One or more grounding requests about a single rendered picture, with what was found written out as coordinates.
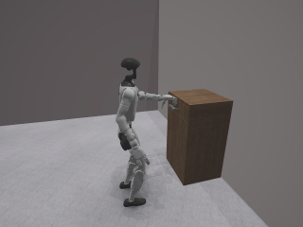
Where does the robot right hand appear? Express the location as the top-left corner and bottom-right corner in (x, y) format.
(133, 147), (150, 168)

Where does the cabinet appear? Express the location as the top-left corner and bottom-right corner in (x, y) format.
(166, 88), (234, 185)

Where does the robot right forearm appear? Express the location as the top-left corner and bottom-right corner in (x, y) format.
(117, 116), (139, 149)

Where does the drawer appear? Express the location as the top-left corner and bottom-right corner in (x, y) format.
(169, 100), (188, 122)

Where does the robot left hand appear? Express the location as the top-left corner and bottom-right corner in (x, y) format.
(161, 95), (177, 109)

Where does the handle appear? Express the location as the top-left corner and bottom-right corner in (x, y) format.
(169, 104), (180, 112)

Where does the robot left forearm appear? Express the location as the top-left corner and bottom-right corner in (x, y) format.
(144, 92), (164, 101)

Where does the robot left upper arm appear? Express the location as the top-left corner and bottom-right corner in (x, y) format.
(136, 87), (146, 100)

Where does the robot right upper arm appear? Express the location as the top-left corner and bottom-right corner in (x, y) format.
(116, 87), (135, 124)

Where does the robot left foot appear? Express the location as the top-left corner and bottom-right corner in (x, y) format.
(119, 181), (132, 189)

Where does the robot right shin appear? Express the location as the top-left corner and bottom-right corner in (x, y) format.
(129, 169), (147, 202)

